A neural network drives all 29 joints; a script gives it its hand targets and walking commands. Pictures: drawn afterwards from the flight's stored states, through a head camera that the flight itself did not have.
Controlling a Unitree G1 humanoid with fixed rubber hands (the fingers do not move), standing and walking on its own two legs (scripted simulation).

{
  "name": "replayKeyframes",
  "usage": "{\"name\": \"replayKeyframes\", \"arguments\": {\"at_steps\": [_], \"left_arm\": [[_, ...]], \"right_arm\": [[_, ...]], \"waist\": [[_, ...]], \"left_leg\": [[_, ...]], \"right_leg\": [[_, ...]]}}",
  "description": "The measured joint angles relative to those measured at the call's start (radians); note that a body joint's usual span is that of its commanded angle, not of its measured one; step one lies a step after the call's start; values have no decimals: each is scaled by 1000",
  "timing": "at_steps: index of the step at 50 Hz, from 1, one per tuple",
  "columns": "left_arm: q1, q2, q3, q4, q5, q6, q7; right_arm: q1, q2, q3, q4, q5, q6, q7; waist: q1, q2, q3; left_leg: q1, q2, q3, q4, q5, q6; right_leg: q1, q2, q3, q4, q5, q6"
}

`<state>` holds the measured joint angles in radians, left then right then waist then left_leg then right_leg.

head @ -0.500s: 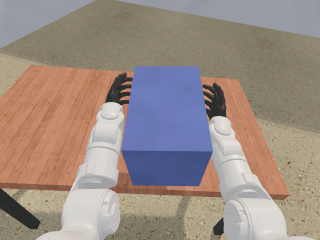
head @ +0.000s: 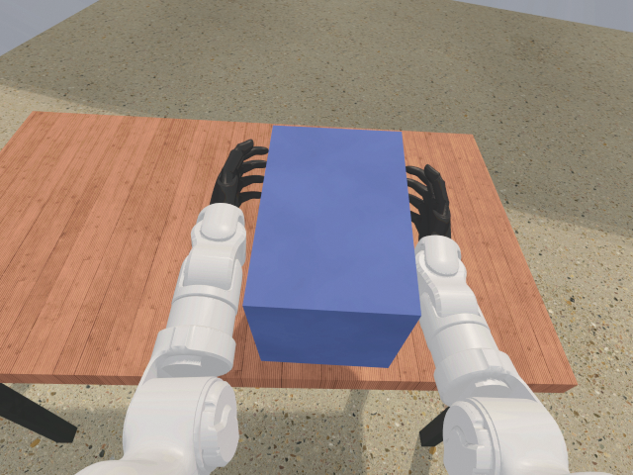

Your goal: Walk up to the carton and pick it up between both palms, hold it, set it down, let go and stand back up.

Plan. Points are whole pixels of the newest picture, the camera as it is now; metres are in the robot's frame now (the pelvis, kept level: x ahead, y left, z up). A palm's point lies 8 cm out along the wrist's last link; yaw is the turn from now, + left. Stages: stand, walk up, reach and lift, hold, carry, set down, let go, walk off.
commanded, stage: set down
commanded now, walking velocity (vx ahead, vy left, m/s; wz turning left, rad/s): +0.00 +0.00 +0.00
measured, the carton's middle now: (330, 247) +0.37 -0.02 +0.08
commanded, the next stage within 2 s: none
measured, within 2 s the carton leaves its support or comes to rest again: neither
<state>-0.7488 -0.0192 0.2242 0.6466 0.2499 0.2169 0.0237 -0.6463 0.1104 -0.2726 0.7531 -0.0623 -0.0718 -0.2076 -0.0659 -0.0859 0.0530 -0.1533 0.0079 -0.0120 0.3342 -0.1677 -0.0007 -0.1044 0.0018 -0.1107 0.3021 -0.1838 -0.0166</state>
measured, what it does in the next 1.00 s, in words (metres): stands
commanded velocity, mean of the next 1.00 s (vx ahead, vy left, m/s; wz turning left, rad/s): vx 0.00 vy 0.00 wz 0.00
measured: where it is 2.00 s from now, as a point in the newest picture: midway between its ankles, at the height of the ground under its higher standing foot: outside the picture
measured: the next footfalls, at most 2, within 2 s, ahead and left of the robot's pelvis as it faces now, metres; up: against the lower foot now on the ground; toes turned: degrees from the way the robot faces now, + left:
none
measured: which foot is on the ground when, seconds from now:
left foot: down 0.00-1.00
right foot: down 0.00-1.00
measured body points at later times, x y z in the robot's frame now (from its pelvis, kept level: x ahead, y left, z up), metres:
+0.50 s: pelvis +0.02 +0.01 +0.00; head +0.05 +0.04 +0.45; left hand +0.45 +0.10 +0.08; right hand +0.40 -0.15 +0.07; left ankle +0.01 +0.12 -0.75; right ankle -0.01 -0.10 -0.75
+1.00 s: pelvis +0.03 +0.02 +0.00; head +0.09 +0.05 +0.44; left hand +0.46 +0.10 +0.04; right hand +0.40 -0.15 +0.04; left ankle +0.01 +0.12 -0.75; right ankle -0.01 -0.10 -0.75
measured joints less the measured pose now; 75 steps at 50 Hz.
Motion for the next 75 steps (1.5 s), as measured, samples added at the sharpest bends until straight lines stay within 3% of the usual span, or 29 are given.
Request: {"name": "replayKeyframes", "arguments": {"at_steps": [13,27,48,75], "left_arm": [[41,-7,0,3,0,-47,0],[42,-7,16,80,0,-108,-4],[42,-8,21,222,0,-244,14],[29,-22,22,340,0,-443,54]], "right_arm": [[36,16,0,9,-5,-58,-5],[40,16,-12,78,-64,-111,-19],[40,44,-141,170,-177,-225,5],[39,44,-242,239,-227,-386,32]], "waist": [[-12,0,0],[-20,0,0],[-31,13,-83],[-31,57,-164]], "left_leg": [[0,0,4,7,-26,0],[-13,0,7,27,-40,0],[-156,0,7,65,-56,0],[-417,10,7,159,-77,0]], "right_leg": [[5,0,4,-7,-13,0],[1,0,6,-7,-20,0],[-125,0,6,-7,-16,6],[-348,9,6,8,-2,14]]}}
